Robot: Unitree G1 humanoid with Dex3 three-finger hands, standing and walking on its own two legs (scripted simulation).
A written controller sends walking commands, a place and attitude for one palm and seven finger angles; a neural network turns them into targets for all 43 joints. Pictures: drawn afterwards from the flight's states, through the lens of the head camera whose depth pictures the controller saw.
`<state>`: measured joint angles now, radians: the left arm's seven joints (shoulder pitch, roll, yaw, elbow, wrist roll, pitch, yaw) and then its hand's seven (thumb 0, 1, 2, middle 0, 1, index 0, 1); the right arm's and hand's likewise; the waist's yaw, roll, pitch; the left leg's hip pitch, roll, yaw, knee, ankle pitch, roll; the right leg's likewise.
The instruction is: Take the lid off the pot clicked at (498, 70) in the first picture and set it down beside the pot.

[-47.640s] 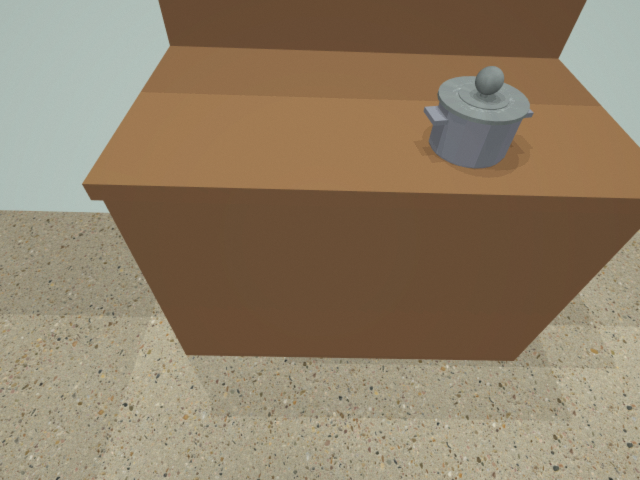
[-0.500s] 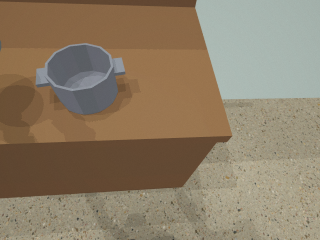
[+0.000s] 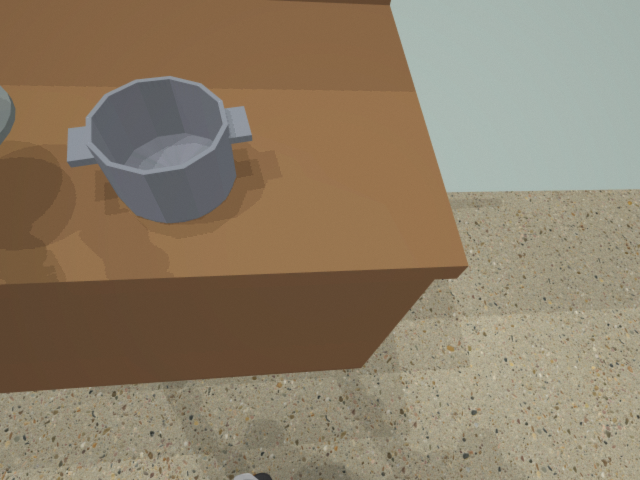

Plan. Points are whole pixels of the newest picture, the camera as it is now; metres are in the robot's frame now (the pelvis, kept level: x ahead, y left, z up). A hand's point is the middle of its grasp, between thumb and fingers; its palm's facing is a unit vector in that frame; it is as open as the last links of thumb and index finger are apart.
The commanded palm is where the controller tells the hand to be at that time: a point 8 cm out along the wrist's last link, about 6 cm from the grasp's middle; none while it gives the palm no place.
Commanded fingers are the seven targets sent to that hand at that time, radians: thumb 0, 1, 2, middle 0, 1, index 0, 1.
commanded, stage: lower the lid onto the table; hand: left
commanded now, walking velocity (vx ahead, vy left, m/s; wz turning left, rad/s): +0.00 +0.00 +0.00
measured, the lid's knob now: out of the picture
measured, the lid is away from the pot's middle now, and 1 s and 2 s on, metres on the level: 0.23 0.23 0.24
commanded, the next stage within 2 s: open the fingers wide in 1.72 s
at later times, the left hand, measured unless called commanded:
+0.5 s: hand out of the picture +0.48 +0.37 +0.17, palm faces -0.38 -0.30 -0.87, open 7.9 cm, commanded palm +0.56 +0.37 +0.24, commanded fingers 0.00 0.69 0.86 -0.82 -1.11 -0.78 -1.09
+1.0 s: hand out of the picture +0.48 +0.37 +0.13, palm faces -0.44 -0.29 -0.85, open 7.9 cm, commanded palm +0.57 +0.37 +0.20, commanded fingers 0.00 0.69 0.86 -0.82 -1.11 -0.78 -1.09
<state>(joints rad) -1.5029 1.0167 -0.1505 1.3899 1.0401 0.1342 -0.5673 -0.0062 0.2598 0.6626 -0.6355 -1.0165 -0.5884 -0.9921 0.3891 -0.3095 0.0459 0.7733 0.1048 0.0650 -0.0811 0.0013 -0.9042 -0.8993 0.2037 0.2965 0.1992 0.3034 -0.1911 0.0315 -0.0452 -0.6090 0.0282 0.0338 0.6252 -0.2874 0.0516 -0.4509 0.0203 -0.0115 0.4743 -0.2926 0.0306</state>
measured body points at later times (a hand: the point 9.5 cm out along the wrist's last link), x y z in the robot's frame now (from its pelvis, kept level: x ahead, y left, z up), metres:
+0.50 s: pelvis +0.00 +0.01 -0.01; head +0.11 +0.03 +0.43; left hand +0.50 +0.38 +0.22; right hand -0.06 -0.27 -0.11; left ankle +0.00 +0.08 -0.73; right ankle -0.05 -0.15 -0.73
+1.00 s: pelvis -0.01 +0.01 -0.01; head +0.11 +0.04 +0.42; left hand +0.50 +0.38 +0.18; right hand -0.06 -0.27 -0.11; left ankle +0.00 +0.08 -0.73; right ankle -0.05 -0.15 -0.73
